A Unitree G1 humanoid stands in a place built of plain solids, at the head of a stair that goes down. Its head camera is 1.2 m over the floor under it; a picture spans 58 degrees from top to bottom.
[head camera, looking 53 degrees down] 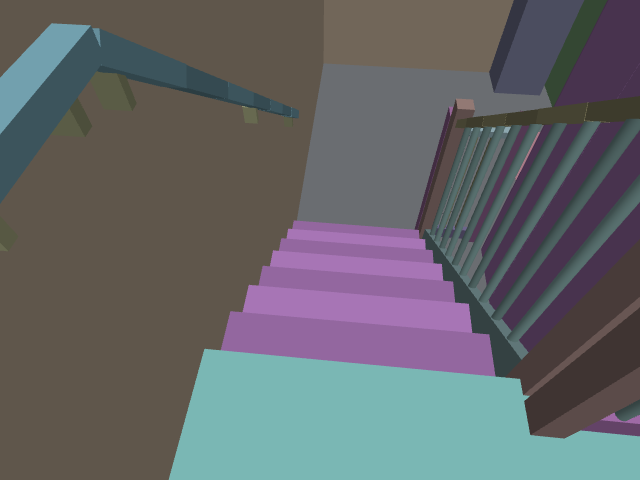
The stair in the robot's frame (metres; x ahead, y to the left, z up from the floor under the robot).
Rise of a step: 0.17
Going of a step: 0.21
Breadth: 0.90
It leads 6 degrees to the right of straight ahead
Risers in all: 8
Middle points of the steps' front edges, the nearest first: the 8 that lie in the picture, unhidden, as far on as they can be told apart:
0.46 -0.11 0.00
0.67 -0.13 -0.17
0.89 -0.15 -0.35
1.10 -0.17 -0.52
1.31 -0.19 -0.69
1.52 -0.21 -0.86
1.74 -0.24 -1.04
1.95 -0.26 -1.21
